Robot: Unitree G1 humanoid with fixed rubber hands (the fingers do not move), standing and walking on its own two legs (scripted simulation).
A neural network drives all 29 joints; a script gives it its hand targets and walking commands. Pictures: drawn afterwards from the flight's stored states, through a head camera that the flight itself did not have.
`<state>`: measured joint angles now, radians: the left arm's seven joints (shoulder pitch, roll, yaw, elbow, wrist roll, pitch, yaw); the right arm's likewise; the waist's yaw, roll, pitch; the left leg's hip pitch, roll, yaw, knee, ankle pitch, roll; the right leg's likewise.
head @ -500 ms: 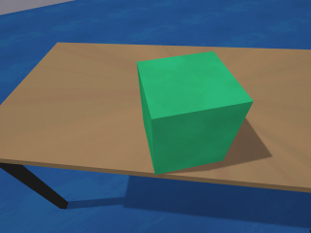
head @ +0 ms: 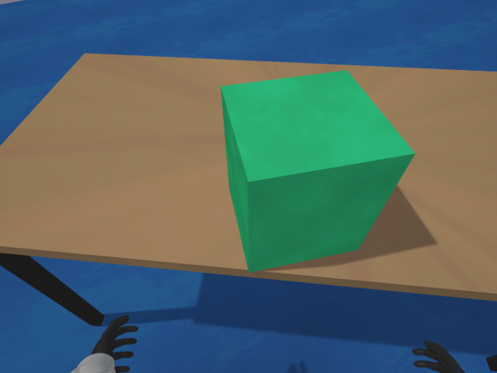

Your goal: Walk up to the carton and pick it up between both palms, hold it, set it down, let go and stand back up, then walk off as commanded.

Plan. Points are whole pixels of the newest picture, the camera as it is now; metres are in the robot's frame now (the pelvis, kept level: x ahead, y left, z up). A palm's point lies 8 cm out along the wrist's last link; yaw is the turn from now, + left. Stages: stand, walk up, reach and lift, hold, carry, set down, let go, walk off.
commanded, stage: reach and lift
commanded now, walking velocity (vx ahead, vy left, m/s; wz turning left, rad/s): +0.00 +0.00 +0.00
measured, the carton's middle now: (295, 175) +0.42 -0.05 +0.09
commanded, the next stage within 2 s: none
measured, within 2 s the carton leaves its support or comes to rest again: neither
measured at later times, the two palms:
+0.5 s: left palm (113, 368) +0.14 +0.22 -0.02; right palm out of the picture +0.14 -0.31 -0.04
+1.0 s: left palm (128, 343) +0.17 +0.18 +0.03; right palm (488, 351) +0.17 -0.30 +0.02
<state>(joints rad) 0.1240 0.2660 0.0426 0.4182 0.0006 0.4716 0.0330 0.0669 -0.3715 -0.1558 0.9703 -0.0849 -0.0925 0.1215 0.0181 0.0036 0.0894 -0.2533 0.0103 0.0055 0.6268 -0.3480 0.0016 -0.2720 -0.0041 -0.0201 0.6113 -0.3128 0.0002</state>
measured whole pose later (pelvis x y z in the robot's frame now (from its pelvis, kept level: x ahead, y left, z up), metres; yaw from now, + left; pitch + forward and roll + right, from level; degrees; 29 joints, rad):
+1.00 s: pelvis -0.02 -0.03 +0.02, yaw +0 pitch -5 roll +1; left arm 0.30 0.12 0.04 -0.10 0.00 0.38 0.16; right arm 0.25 -0.37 -0.09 0.21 0.13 0.10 0.17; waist 0.02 -0.02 0.08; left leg -0.06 0.02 0.01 0.32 -0.17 -0.02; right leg -0.14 0.01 -0.02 0.41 -0.19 -0.04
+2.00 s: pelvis -0.01 -0.04 +0.02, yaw -1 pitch -4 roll +1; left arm 0.06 0.02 -0.03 -0.46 -0.03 0.71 0.29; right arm 0.03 -0.38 -0.07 -0.07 0.33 0.27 0.06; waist 0.02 -0.02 0.06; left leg -0.06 0.04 0.01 0.29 -0.16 -0.03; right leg -0.14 0.03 -0.01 0.39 -0.18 -0.05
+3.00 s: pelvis -0.01 -0.04 +0.02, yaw -1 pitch +0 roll +1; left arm -0.56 0.12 0.10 -0.15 -0.03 0.92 0.29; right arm -0.73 -0.46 0.04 0.48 0.41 0.39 0.02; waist 0.03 -0.02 0.04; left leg -0.15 0.05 0.01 0.32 -0.16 -0.04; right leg -0.22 0.04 -0.01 0.39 -0.17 -0.05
